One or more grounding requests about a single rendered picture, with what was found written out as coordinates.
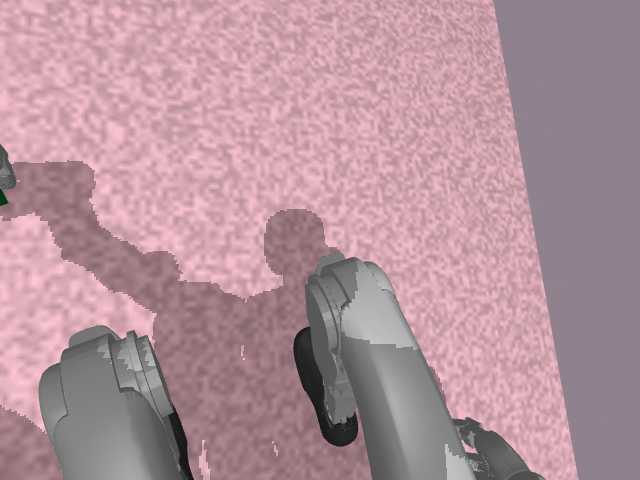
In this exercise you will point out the left robot hand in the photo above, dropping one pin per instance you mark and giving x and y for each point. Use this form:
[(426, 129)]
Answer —
[(7, 176)]

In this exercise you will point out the left robot foot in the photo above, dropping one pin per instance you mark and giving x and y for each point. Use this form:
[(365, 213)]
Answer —
[(182, 445)]

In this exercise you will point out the right robot foot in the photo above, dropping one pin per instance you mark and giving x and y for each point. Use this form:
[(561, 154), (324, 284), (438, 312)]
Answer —
[(339, 434)]

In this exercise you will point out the right robot hand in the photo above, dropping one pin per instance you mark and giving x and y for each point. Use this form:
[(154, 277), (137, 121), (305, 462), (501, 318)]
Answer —
[(496, 459)]

